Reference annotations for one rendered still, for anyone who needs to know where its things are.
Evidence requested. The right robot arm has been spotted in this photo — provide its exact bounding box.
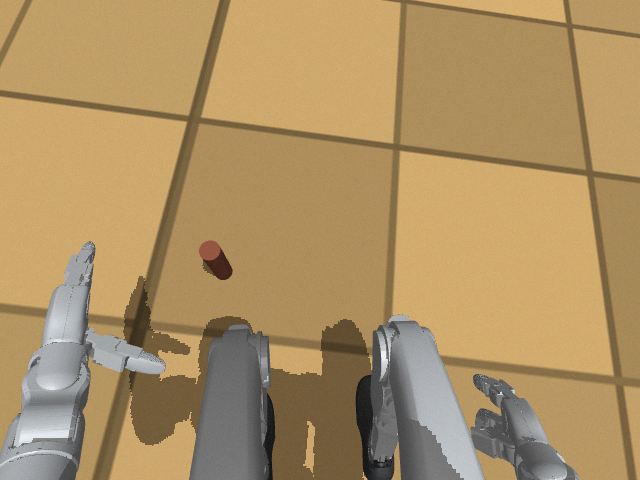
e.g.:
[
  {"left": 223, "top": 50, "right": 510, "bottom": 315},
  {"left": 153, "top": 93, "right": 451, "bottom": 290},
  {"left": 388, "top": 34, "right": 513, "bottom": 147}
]
[{"left": 514, "top": 442, "right": 580, "bottom": 480}]

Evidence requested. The can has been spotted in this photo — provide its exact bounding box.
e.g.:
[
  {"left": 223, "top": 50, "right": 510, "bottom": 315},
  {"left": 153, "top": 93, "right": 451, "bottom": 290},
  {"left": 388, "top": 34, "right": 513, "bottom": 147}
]
[{"left": 199, "top": 241, "right": 233, "bottom": 280}]

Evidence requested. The left robot arm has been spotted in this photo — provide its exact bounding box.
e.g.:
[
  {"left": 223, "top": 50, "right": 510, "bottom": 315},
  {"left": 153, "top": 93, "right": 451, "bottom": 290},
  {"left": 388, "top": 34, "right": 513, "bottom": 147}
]
[{"left": 0, "top": 342, "right": 91, "bottom": 480}]

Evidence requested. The left robot hand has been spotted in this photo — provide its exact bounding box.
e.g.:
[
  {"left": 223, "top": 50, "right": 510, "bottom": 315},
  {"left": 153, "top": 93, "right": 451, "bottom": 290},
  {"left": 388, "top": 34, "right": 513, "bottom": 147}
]
[{"left": 41, "top": 241, "right": 166, "bottom": 374}]

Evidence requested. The right robot hand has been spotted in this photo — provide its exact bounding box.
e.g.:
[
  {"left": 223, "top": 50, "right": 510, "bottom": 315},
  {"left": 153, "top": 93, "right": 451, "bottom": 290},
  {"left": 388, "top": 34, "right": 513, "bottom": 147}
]
[{"left": 470, "top": 374, "right": 549, "bottom": 468}]

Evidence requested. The right robot foot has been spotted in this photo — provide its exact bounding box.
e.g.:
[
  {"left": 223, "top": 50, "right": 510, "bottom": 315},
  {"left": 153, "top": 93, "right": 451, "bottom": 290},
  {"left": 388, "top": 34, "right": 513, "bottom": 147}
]
[{"left": 356, "top": 375, "right": 394, "bottom": 480}]

